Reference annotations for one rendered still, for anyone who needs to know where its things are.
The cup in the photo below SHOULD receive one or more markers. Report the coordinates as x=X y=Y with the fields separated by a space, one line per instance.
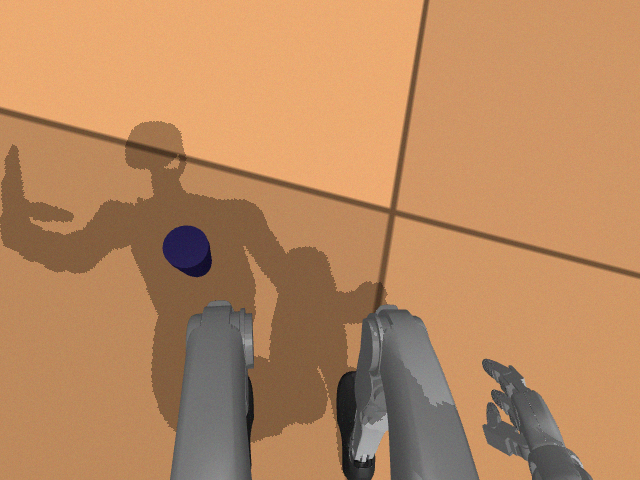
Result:
x=187 y=249

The right robot foot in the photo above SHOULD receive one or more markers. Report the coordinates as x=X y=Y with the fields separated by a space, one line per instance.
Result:
x=346 y=409

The right robot arm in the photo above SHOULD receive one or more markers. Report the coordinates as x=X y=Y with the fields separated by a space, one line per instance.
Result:
x=553 y=462

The right robot hand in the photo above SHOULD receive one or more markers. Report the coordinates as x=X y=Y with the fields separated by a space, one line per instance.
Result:
x=527 y=411

